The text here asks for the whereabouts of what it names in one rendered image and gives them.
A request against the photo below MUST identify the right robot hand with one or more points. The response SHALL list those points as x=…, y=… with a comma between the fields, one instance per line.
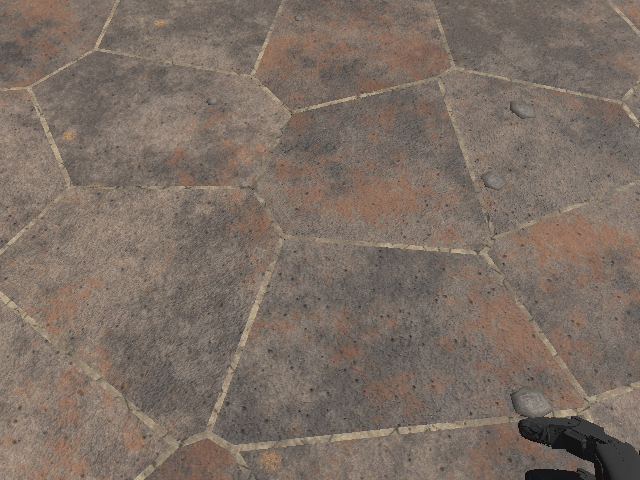
x=613, y=460

